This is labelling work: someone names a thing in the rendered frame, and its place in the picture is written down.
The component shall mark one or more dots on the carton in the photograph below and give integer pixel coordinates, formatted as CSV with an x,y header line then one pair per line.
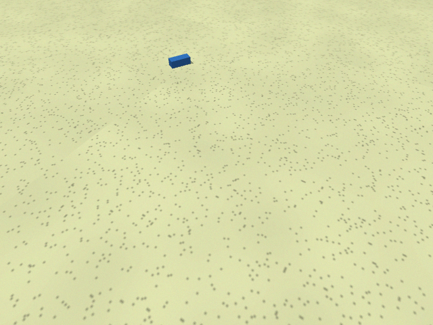
x,y
178,61

